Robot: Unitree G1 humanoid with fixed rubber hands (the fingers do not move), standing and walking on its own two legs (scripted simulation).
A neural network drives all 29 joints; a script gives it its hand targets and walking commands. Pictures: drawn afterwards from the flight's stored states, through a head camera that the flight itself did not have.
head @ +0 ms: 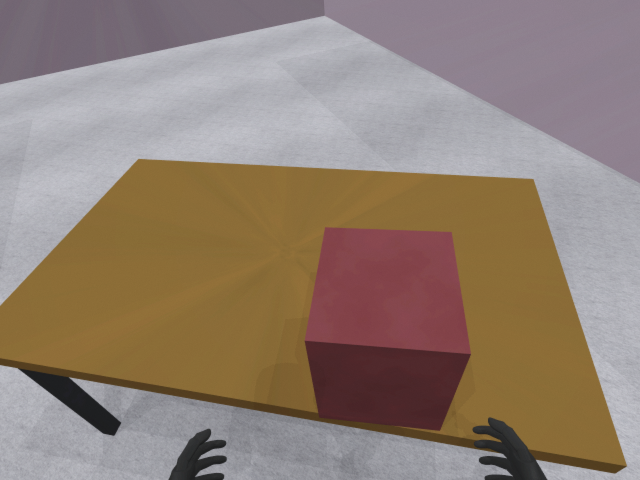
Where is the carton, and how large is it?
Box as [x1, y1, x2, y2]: [305, 227, 470, 430]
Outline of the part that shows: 325,227 305,336 306,350 319,417 439,430 470,354 451,232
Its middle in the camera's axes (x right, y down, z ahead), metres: +0.10 +0.15 +0.63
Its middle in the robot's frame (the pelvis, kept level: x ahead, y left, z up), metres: +0.38 -0.07 -0.07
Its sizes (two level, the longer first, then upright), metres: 0.210 0.200 0.250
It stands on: a table, 0.56 m high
